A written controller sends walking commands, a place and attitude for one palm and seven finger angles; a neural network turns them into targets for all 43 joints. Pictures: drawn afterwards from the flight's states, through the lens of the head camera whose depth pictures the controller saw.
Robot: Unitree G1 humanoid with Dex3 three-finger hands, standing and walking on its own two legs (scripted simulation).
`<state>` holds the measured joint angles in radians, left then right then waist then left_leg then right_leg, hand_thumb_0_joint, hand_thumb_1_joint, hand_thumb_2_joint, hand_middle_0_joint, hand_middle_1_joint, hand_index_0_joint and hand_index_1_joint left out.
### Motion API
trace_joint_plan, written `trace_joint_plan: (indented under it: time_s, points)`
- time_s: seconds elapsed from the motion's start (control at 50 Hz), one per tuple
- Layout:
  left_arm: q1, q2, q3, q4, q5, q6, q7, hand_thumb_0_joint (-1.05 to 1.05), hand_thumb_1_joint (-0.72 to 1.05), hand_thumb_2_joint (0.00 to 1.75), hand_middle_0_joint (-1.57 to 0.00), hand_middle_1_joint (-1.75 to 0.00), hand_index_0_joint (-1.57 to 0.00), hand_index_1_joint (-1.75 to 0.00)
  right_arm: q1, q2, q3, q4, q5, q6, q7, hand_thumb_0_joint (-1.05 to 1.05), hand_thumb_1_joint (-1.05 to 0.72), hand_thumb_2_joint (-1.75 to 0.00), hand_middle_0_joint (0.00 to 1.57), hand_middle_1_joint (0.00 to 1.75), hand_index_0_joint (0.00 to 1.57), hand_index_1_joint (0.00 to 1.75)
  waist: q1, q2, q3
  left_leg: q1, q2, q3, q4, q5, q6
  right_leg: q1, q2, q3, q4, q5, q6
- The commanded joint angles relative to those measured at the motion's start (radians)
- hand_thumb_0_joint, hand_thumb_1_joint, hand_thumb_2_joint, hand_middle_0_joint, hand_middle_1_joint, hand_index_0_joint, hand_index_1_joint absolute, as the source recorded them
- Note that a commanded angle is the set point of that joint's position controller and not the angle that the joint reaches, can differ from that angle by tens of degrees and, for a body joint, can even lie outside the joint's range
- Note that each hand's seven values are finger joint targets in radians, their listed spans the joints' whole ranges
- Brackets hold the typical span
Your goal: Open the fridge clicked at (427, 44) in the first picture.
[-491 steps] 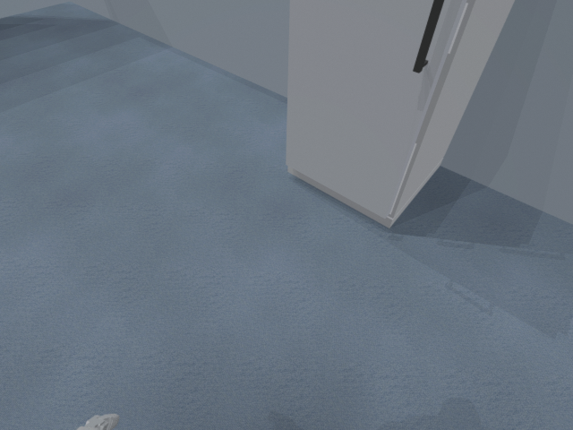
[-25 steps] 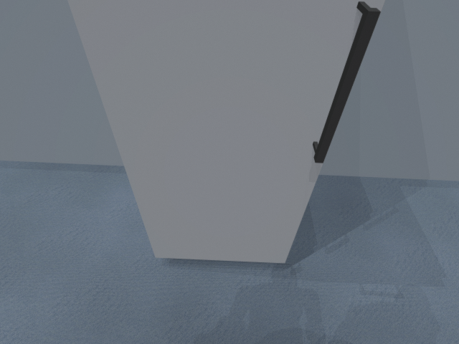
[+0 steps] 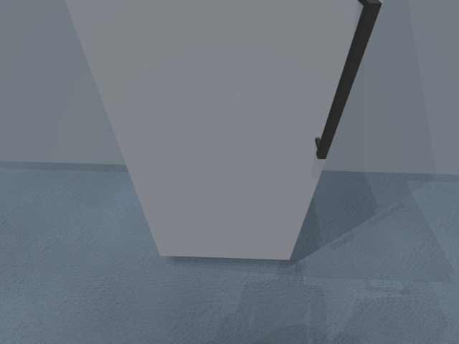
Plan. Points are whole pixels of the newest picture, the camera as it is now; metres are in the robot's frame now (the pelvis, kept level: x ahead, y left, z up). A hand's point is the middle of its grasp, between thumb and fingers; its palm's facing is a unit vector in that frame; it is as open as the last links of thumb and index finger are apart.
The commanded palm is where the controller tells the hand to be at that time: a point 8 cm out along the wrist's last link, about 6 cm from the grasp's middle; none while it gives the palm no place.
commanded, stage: look again from close up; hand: right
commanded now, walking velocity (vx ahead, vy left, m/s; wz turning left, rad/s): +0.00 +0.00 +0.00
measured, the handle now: (338, 90) +0.58 -0.19 +0.18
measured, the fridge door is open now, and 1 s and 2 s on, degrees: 0 0 0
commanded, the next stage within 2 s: shuffle to correct the standing spot in 2.00 s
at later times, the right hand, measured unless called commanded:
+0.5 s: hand out of the picture +0.00 -0.17 -0.18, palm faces +0.05 +0.99 -0.16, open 7.4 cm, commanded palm none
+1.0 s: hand out of the picture +0.02 -0.18 -0.17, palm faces +0.04 +0.98 -0.18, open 7.3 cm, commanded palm none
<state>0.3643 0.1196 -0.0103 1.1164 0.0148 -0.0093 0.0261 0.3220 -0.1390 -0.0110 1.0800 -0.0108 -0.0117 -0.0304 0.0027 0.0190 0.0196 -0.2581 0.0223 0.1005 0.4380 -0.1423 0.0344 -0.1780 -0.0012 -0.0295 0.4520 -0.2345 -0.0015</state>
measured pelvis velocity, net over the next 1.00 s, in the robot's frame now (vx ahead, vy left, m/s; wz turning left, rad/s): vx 0.02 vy -0.01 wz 0.01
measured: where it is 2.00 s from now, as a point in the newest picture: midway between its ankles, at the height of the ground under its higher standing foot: outside the picture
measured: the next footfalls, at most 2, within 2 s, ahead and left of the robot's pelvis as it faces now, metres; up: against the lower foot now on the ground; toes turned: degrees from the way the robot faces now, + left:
none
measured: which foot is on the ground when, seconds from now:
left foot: down 0.00-1.00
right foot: down 0.00-1.00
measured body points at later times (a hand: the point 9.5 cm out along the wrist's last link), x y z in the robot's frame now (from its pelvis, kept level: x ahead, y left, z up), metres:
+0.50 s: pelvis +0.01 -0.01 +0.00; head +0.01 -0.02 +0.45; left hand -0.01 +0.19 -0.16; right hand +0.00 -0.22 -0.16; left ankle +0.06 +0.10 -0.74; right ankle +0.01 -0.12 -0.74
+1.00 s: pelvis +0.02 -0.01 +0.00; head +0.03 -0.01 +0.45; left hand +0.01 +0.20 -0.16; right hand +0.02 -0.23 -0.16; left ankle +0.06 +0.10 -0.74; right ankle +0.01 -0.12 -0.74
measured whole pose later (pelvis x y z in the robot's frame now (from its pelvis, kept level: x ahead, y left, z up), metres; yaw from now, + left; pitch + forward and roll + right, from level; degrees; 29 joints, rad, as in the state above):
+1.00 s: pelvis +0.02 -0.01 +0.00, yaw +1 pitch -2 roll +0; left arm 0.31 0.12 -0.01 1.11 0.01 -0.02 0.03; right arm 0.31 -0.14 -0.01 1.09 -0.01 -0.02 -0.03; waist -0.01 0.01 0.03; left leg -0.24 0.03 0.08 0.44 -0.17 0.01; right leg -0.14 0.01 -0.05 0.42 -0.26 -0.02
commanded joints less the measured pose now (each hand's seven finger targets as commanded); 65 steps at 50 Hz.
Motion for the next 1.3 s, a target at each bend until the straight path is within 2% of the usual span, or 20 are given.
trace_joint_plan:
  time_s: [0.0,0.1,0.24,0.32,0.48,0.64,0.78,0.88,1.04,1.08,1.16,1.28]
  points:
    - [0.071,0.085,0.020,-0.029,0.000,-0.012,0.002,0.00,0.90,0.90,-0.20,-0.30,-0.20,-0.30,0.065,-0.090,-0.019,-0.038,-0.004,-0.010,-0.008,0.00,-0.90,-0.90,0.20,0.30,0.20,0.30,-0.007,-0.001,0.093,0.050,0.105,-0.153,-0.122,-0.201,0.008,-0.167,-0.071,0.081,-0.123,-0.095,-0.019]
    - [0.068,0.082,0.021,-0.031,-0.001,-0.014,0.003,0.00,0.90,0.90,-0.20,-0.30,-0.20,-0.30,0.072,-0.079,-0.017,-0.038,-0.005,-0.010,-0.009,0.00,-0.90,-0.90,0.20,0.30,0.20,0.30,-0.008,-0.022,0.090,0.056,0.100,-0.146,-0.108,-0.173,0.005,-0.170,-0.078,0.090,-0.133,-0.099,-0.021]
    - [0.060,0.081,0.023,-0.037,0.000,-0.014,0.003,0.00,0.90,0.90,-0.20,-0.30,-0.20,-0.30,0.083,-0.073,-0.017,-0.035,-0.007,-0.009,-0.008,0.00,-0.90,-0.90,0.20,0.30,0.20,0.30,-0.011,-0.016,0.100,0.050,0.096,-0.147,-0.103,-0.176,0.001,-0.180,-0.079,0.093,-0.140,-0.126,-0.025]
    - [0.055,0.080,0.024,-0.038,-0.002,-0.019,0.004,0.00,0.90,0.90,-0.20,-0.30,-0.20,-0.30,0.088,-0.067,-0.016,-0.034,-0.006,-0.015,-0.009,0.00,-0.90,-0.90,0.20,0.30,0.20,0.30,-0.009,-0.016,0.065,0.064,0.098,-0.145,-0.093,-0.118,0.004,-0.143,-0.082,0.090,-0.130,-0.066,-0.025]
    - [0.045,0.081,0.023,-0.036,-0.002,-0.018,0.004,0.00,0.90,0.90,-0.20,-0.30,-0.20,-0.30,0.084,-0.070,-0.014,-0.032,-0.007,-0.014,-0.009,0.00,-0.90,-0.90,0.20,0.30,0.20,0.30,-0.008,-0.007,0.092,0.056,0.096,-0.141,-0.094,-0.112,0.002,-0.147,-0.082,0.086,-0.133,-0.061,-0.023]
    - [0.031,0.091,0.023,-0.037,-0.003,-0.022,0.005,0.00,0.90,0.90,-0.20,-0.30,-0.20,-0.30,0.076,-0.072,-0.013,-0.030,-0.006,-0.015,-0.008,0.00,-0.90,-0.90,0.20,0.30,0.20,0.30,-0.009,-0.021,0.076,0.071,0.096,-0.135,-0.081,-0.072,0.001,-0.128,-0.089,0.087,-0.139,-0.037,-0.024]
    - [0.021,0.097,0.022,-0.032,-0.004,-0.028,0.006,0.00,0.90,0.90,-0.20,-0.30,-0.20,-0.30,0.069,-0.077,-0.012,-0.027,-0.006,-0.018,-0.010,0.00,-0.90,-0.90,0.20,0.30,0.20,0.30,-0.013,-0.027,0.055,0.107,0.096,-0.122,-0.061,0.012,0.001,-0.107,-0.099,0.087,-0.142,0.037,-0.024]
    - [0.015,0.097,0.020,-0.028,-0.003,-0.023,0.006,0.00,0.90,0.90,-0.20,-0.30,-0.20,-0.30,0.063,-0.077,-0.010,-0.026,-0.006,-0.014,-0.010,0.00,-0.90,-0.90,0.20,0.30,0.20,0.30,-0.014,-0.026,0.089,0.085,0.092,-0.126,-0.071,-0.027,0.000,-0.117,-0.097,0.086,-0.152,-0.004,-0.023]
    - [0.015,0.099,0.020,-0.026,-0.003,-0.024,0.006,0.00,0.90,0.90,-0.20,-0.30,-0.20,-0.30,0.053,-0.087,-0.012,-0.026,-0.005,-0.017,-0.009,0.00,-0.90,-0.90,0.20,0.30,0.20,0.30,-0.010,-0.004,0.067,0.091,0.095,-0.132,-0.073,-0.019,0.003,-0.094,-0.094,0.077,-0.144,0.017,-0.022]
    - [0.013,0.101,0.019,-0.023,-0.003,-0.027,0.006,0.00,0.90,0.90,-0.20,-0.30,-0.20,-0.30,0.056,-0.087,-0.011,-0.025,-0.006,-0.018,-0.010,0.00,-0.90,-0.90,0.20,0.30,0.20,0.30,-0.012,-0.014,0.053,0.101,0.097,-0.130,-0.068,0.017,0.004,-0.079,-0.097,0.075,-0.138,0.054,-0.022]
    - [0.012,0.099,0.019,-0.021,-0.003,-0.023,0.006,0.00,0.90,0.90,-0.20,-0.30,-0.20,-0.30,0.052,-0.091,-0.011,-0.025,-0.007,-0.017,-0.009,0.00,-0.90,-0.90,0.20,0.30,0.20,0.30,-0.011,-0.014,0.077,0.091,0.095,-0.133,-0.078,-0.012,0.005,-0.090,-0.096,0.071,-0.142,0.025,-0.020]
    - [0.013,0.098,0.017,-0.019,-0.002,-0.021,0.004,0.00,0.90,0.90,-0.20,-0.30,-0.20,-0.30,0.050,-0.099,-0.014,-0.027,-0.005,-0.018,-0.008,0.00,-0.90,-0.90,0.20,0.30,0.20,0.30,-0.012,-0.009,0.075,0.085,0.100,-0.147,-0.098,-0.064,0.007,-0.092,-0.086,0.063,-0.133,0.003,-0.019]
